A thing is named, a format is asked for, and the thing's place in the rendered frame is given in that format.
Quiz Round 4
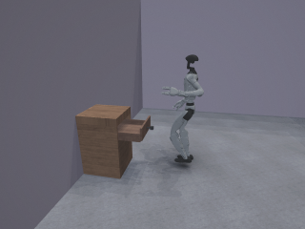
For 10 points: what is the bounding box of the right robot shin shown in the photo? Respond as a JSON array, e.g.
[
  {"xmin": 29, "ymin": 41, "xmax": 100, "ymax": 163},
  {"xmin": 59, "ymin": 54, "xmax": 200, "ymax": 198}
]
[{"xmin": 179, "ymin": 133, "xmax": 190, "ymax": 156}]

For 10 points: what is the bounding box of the left robot forearm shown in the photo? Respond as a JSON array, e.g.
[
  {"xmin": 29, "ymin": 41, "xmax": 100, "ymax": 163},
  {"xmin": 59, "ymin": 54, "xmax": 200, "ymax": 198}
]
[{"xmin": 178, "ymin": 89, "xmax": 204, "ymax": 97}]

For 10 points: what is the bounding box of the right robot thigh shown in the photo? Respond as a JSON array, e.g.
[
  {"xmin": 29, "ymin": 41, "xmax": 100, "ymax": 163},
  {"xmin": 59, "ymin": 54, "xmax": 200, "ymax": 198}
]
[{"xmin": 179, "ymin": 109, "xmax": 188, "ymax": 137}]

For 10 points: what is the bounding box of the drawer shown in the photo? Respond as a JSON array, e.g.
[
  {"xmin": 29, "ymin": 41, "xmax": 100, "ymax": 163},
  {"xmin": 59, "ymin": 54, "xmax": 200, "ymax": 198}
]
[{"xmin": 117, "ymin": 115, "xmax": 151, "ymax": 142}]

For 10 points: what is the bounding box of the left robot upper arm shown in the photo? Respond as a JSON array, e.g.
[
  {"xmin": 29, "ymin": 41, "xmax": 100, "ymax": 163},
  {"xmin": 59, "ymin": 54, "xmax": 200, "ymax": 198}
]
[{"xmin": 186, "ymin": 73, "xmax": 204, "ymax": 97}]

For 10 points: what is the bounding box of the left robot hand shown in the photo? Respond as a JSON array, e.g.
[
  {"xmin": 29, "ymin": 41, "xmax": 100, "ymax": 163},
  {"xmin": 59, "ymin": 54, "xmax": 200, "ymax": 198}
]
[{"xmin": 161, "ymin": 86, "xmax": 179, "ymax": 96}]

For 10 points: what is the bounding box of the cabinet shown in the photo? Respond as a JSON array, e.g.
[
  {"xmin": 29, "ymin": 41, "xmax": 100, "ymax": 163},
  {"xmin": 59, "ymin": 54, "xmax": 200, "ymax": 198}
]
[{"xmin": 75, "ymin": 104, "xmax": 132, "ymax": 179}]

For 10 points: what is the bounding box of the right robot hand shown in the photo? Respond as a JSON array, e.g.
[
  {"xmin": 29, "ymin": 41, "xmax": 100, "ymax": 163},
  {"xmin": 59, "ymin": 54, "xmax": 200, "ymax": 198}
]
[{"xmin": 173, "ymin": 100, "xmax": 184, "ymax": 111}]

